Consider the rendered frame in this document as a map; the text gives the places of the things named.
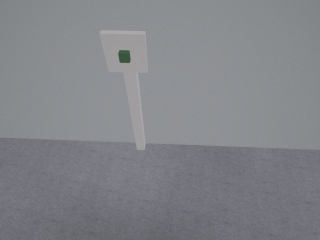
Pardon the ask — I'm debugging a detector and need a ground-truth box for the panel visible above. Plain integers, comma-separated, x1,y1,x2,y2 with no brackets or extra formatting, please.
99,30,148,150

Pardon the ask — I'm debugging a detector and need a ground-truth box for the button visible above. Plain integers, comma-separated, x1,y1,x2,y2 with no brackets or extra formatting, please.
118,50,131,63

